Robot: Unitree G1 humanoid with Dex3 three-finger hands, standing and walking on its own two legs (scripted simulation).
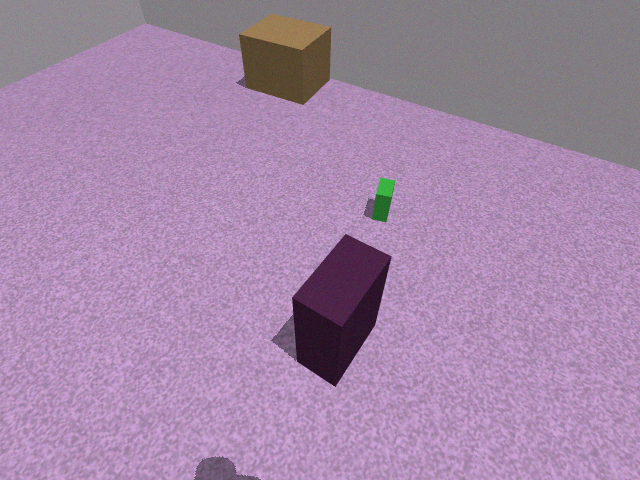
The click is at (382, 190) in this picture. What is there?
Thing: carton on end
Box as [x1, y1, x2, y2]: [372, 178, 394, 221]
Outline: 380,178 375,197 372,219 385,221 391,199 394,180
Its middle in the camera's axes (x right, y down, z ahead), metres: +0.27 -0.18 +1.71
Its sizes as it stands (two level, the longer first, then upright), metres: 0.108 0.064 0.150
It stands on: the floor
